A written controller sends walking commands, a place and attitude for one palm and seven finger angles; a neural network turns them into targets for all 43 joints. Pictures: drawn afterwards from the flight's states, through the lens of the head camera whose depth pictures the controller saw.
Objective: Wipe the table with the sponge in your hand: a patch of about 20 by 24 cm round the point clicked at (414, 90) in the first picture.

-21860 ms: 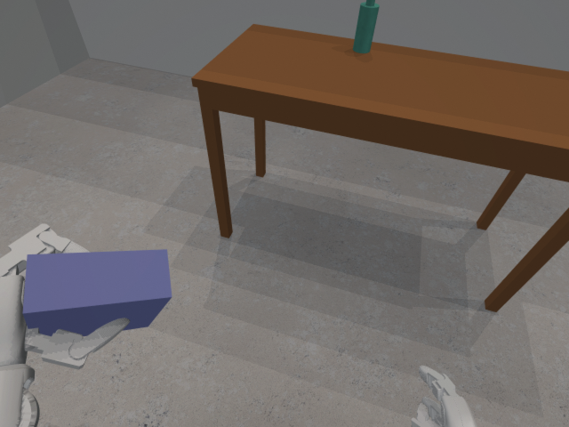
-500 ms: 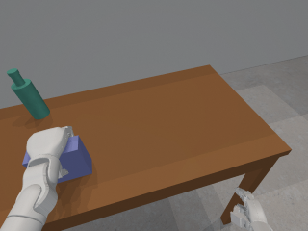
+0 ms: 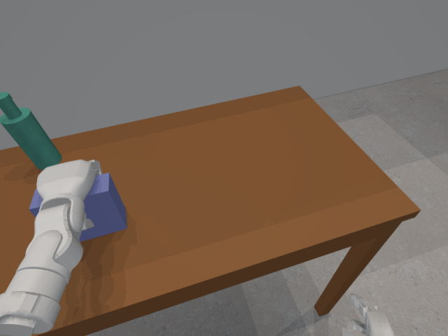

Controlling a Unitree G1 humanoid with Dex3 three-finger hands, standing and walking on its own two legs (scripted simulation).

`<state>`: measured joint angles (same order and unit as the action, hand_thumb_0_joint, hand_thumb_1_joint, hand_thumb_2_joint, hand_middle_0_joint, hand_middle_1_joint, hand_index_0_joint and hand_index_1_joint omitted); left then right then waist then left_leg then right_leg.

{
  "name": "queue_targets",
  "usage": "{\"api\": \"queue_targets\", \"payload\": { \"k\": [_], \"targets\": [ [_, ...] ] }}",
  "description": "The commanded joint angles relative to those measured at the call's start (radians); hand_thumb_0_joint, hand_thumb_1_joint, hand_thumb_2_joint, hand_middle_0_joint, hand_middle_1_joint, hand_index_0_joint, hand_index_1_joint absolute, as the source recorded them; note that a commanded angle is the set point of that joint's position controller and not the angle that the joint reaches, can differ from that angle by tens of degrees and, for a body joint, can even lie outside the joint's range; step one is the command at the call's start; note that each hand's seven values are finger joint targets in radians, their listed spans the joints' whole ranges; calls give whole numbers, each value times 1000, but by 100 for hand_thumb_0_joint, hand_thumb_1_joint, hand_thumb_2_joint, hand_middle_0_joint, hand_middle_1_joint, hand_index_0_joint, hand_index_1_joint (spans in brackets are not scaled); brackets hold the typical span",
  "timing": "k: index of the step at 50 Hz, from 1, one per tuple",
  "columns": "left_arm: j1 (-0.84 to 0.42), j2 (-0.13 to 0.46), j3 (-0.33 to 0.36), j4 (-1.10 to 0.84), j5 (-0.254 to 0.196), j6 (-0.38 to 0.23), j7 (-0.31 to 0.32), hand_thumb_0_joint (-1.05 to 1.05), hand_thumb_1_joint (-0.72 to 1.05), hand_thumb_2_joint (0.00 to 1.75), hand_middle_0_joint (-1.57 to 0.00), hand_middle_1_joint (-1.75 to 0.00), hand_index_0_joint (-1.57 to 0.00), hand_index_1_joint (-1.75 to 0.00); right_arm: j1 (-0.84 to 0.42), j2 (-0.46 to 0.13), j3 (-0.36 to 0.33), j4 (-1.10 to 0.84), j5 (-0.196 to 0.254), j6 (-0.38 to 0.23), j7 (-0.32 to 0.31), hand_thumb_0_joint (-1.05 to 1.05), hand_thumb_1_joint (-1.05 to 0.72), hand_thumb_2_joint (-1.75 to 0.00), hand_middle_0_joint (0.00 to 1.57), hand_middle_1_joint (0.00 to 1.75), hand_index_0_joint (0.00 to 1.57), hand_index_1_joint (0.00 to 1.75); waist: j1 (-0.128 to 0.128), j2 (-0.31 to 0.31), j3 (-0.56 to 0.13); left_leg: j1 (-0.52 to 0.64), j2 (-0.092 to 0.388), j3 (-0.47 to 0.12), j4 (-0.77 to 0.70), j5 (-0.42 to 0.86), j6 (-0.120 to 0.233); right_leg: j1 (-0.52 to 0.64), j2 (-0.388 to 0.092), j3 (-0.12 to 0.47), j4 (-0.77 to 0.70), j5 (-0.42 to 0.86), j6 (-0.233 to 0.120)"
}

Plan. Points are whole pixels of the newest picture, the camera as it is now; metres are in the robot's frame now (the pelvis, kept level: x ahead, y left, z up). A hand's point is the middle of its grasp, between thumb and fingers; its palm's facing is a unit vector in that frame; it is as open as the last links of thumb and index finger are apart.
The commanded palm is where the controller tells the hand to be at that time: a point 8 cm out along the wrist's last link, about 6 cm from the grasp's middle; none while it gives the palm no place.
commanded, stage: wipe forward along the first lane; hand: left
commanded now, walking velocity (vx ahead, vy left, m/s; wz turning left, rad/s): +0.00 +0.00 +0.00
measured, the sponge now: (88, 216) +0.31 +0.32 +0.03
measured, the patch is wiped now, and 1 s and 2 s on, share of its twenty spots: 0.35 0.50 0.50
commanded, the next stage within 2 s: slide across to the middle lane in 0.74 s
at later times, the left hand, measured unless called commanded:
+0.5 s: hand (82, 183) +0.36 +0.33 +0.07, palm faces -0.08 +0.00 -1.00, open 9.5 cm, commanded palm +0.35 +0.32 +0.10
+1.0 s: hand (89, 165) +0.40 +0.34 +0.08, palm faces -0.11 +0.04 -0.99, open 9.5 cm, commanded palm +0.39 +0.32 +0.12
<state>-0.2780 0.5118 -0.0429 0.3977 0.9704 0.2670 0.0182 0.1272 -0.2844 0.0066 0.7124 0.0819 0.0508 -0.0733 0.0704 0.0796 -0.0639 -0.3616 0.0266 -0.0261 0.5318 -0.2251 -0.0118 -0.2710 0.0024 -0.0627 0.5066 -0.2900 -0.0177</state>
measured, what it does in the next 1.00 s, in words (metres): stands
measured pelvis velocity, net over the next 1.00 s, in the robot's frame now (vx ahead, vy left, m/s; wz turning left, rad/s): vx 0.01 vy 0.01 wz -0.02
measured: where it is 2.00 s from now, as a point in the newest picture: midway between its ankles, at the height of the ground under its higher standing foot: outside the picture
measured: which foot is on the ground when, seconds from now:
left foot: down 0.00-1.00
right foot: down 0.00-1.00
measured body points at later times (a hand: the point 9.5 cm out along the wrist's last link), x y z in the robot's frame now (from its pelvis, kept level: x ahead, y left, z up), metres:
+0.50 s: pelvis +0.00 +0.01 +0.00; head +0.02 -0.01 +0.45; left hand +0.36 +0.33 +0.13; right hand +0.15 -0.25 -0.12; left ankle +0.03 +0.13 -0.73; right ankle -0.02 -0.11 -0.73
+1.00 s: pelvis +0.01 +0.01 +0.00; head +0.04 +0.00 +0.45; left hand +0.41 +0.33 +0.13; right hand +0.10 -0.26 -0.13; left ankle +0.03 +0.13 -0.73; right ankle -0.02 -0.11 -0.73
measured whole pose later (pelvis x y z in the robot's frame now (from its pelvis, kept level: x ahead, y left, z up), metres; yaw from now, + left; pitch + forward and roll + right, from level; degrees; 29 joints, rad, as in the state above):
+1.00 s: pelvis +0.01 +0.01 +0.00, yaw -1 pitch +9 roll -2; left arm -0.61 0.60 -0.02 0.83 1.03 0.13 0.07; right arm 0.25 -0.29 -0.03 0.75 0.08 0.10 -0.05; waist 0.01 0.06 -0.10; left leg -0.48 0.03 -0.01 0.57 -0.24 0.00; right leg -0.38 0.01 -0.05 0.50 -0.28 -0.01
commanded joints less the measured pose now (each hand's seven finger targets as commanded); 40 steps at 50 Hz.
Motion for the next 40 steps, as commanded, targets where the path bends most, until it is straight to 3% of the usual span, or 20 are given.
{"api": "queue_targets", "payload": {
  "k": [1,2,5,7,8,12,15,17,20,22,24,26,27,28,29,31,32,34,37,40],
  "targets": [
    [-211,187,52,15,29,-9,13,0,10,130,-120,-160,-120,-160,-112,-132,-43,-145,-5,-39,-8,0,-90,-90,20,30,20,30,-27,-123,-132,103,-57,15,-42,86,57,-31,16,39,-107,159,-27],
    [-212,244,102,25,32,-12,17,0,10,130,-120,-160,-120,-160,-109,-141,-46,-139,-7,-35,-9,0,-90,-90,20,30,20,30,-21,-122,-134,103,-56,13,-41,92,58,-24,19,48,-107,170,-32],
    [-240,203,59,53,34,-22,12,0,10,130,-120,-160,-120,-160,-97,-137,-45,-144,-3,-30,-5,0,-90,-90,20,30,20,30,-33,-125,-142,92,-56,17,-36,100,58,-30,16,39,-103,183,-27],
    [-242,225,82,65,39,-28,17,0,10,130,-120,-160,-120,-160,-93,-141,-50,-141,-5,-26,-2,0,-90,-90,20,30,20,30,-27,-110,-137,93,-54,9,-41,99,58,-40,20,39,-104,167,-35],
    [-260,189,47,61,38,-32,19,0,10,130,-120,-160,-120,-160,-84,-136,-49,-150,-4,-26,-1,0,-90,-90,20,30,20,30,-34,-100,-152,97,-54,16,-37,102,61,-40,18,31,-99,171,-31],
    [-305,225,77,99,46,-43,28,0,10,130,-120,-160,-120,-160,-68,-145,-54,-134,-4,-19,1,0,-90,-90,20,30,20,30,-39,-108,-149,93,-49,9,-38,106,58,-58,22,32,-98,169,-37],
    [-296,176,40,113,44,-50,35,0,10,130,-120,-160,-120,-160,-59,-139,-59,-138,-2,-17,4,0,-90,-90,20,30,20,30,-43,-120,-171,99,-48,15,-29,117,61,-59,20,28,-95,185,-32],
    [-307,254,105,140,46,-52,43,0,10,130,-120,-160,-120,-160,-54,-151,-60,-127,-4,-12,3,0,-90,-90,20,30,20,30,-36,-117,-169,88,-46,11,-34,114,59,-51,21,35,-96,186,-36],
    [-356,192,42,163,54,-56,45,0,10,130,-120,-160,-120,-160,-46,-143,-59,-125,-1,-9,5,0,-90,-90,20,30,20,30,-55,-115,-163,87,-45,14,-30,117,59,-78,21,24,-91,184,-32],
    [-370,229,73,172,57,-57,52,0,10,130,-120,-160,-120,-160,-41,-150,-61,-122,-2,-7,6,0,-90,-90,20,30,20,30,-48,-104,-168,88,-44,6,-36,110,59,-81,23,27,-94,163,-38],
    [-427,204,36,207,61,-56,52,0,10,130,-120,-160,-120,-160,-28,-144,-58,-118,2,-6,5,0,-90,-90,20,30,20,30,-67,-126,-156,84,-44,9,-34,89,62,-99,22,22,-98,139,-32],
    [-471,228,41,247,72,-59,51,0,10,130,-120,-160,-120,-160,-18,-147,-57,-109,1,-4,4,0,-90,-90,20,30,20,30,-72,-116,-154,76,-44,7,-33,80,61,-111,22,22,-94,129,-33],
    [-484,276,82,257,78,-64,54,0,10,130,-120,-160,-120,-160,-11,-153,-60,-101,-1,-1,3,0,-90,-90,20,30,20,30,-65,-98,-168,79,-43,2,-35,86,59,-107,24,26,-91,128,-39],
    [-501,228,33,259,75,-68,50,0,10,130,-120,-160,-120,-160,-6,-146,-57,-112,1,-2,3,0,-90,-90,20,30,20,30,-75,-97,-167,77,-46,6,-33,78,63,-108,22,21,-94,123,-35],
    [-501,265,66,287,82,-72,53,0,10,130,-120,-160,-120,-160,3,-149,-60,-102,0,-1,3,0,-90,-90,20,30,20,30,-70,-103,-181,79,-43,6,-28,83,61,-108,22,22,-89,127,-36],
    [-521,246,42,304,86,-82,50,0,10,130,-120,-160,-120,-160,9,-148,-59,-104,-1,3,5,0,-90,-90,20,30,20,30,-75,-91,-196,79,-43,8,-23,97,60,-109,21,23,-84,144,-37],
    [-522,281,76,305,86,-87,50,0,10,130,-120,-160,-120,-160,12,-152,-62,-102,-2,4,4,0,-90,-90,20,30,20,30,-66,-66,-206,79,-44,2,-25,106,59,-101,22,27,-86,151,-41],
    [-554,255,44,334,90,-95,51,0,10,130,-120,-160,-120,-160,27,-147,-61,-100,-2,8,5,0,-90,-90,20,30,20,30,-80,-78,-203,76,-42,6,-18,103,61,-115,22,23,-82,150,-38],
    [-580,306,85,368,91,-111,52,0,10,130,-120,-160,-120,-160,38,-155,-62,-96,-3,12,4,0,-90,-90,20,30,20,30,-77,-88,-204,59,-40,0,-21,100,61,-115,22,29,-86,148,-40],
    [-634,286,54,394,95,-131,58,0,10,130,-120,-160,-120,-160,64,-155,-66,-89,-5,11,4,0,-90,-90,20,30,20,30,-100,-100,-214,52,-39,10,-6,101,65,-125,21,31,-80,162,-32]
  ]
}}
